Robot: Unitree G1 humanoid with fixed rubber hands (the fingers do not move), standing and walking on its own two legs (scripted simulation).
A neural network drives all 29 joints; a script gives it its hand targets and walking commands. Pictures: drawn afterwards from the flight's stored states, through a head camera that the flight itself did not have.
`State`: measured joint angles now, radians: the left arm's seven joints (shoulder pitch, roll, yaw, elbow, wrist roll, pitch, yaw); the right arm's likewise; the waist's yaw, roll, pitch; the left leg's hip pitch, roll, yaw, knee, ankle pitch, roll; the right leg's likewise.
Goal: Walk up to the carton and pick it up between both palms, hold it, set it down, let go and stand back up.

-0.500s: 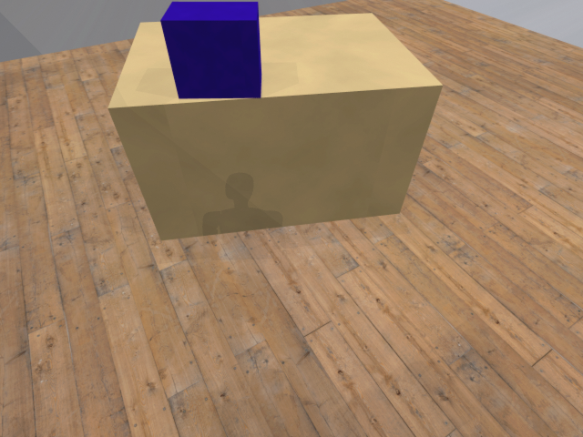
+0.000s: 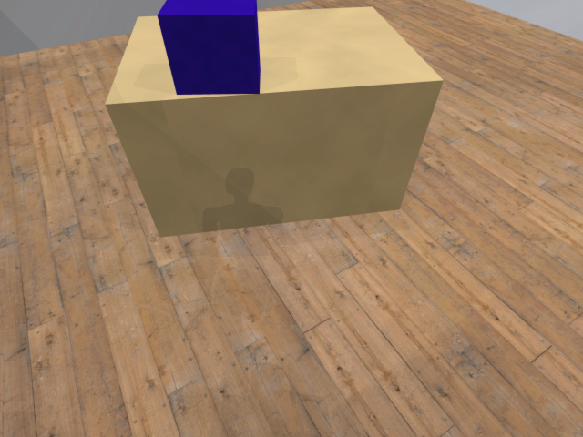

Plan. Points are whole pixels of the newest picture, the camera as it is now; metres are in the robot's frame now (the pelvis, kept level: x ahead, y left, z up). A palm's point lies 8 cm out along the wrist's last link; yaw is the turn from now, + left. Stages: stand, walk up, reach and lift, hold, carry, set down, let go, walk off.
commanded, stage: stand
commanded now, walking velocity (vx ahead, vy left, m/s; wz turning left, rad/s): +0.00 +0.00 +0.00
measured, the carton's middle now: (215, 46) +1.24 +0.26 +0.01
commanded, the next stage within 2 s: none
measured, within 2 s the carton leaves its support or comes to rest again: neither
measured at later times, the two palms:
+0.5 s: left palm out of the picture -0.04 +0.20 -0.15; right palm out of the picture -0.02 -0.19 -0.15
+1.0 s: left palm out of the picture -0.04 +0.20 -0.15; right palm out of the picture -0.04 -0.19 -0.15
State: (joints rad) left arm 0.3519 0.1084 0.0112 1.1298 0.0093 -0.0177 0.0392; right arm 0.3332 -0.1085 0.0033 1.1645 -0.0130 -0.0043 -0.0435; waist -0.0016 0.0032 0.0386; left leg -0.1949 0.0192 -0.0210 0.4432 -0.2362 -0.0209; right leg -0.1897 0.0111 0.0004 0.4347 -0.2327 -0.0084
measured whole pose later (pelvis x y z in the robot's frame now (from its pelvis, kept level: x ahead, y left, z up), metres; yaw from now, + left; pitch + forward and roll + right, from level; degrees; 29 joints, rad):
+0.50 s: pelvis +0.00 +0.01 +0.00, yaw +0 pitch -1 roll +0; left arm 0.35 0.09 0.01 1.14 0.01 -0.01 0.04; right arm 0.30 -0.10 0.00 1.15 -0.01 -0.01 -0.05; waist 0.01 0.00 0.04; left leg -0.18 0.01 -0.02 0.44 -0.24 -0.01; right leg -0.18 0.00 0.00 0.44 -0.24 0.00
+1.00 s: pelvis +0.00 +0.00 +0.00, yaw +0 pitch -1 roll +0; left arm 0.35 0.09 0.01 1.14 0.01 -0.01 0.04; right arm 0.35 -0.09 0.00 1.17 -0.01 -0.01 -0.04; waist 0.00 0.00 0.04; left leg -0.19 0.01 -0.02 0.44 -0.24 -0.01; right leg -0.19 0.00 0.00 0.44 -0.24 0.00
